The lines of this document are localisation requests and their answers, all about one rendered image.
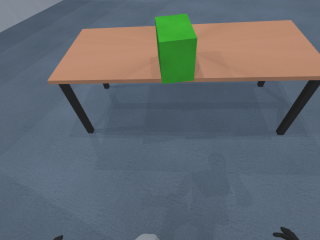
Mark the carton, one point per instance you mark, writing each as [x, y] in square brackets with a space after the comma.
[177, 46]

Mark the table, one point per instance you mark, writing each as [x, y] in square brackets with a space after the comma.
[225, 52]

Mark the robot right hand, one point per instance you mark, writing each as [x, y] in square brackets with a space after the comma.
[287, 234]

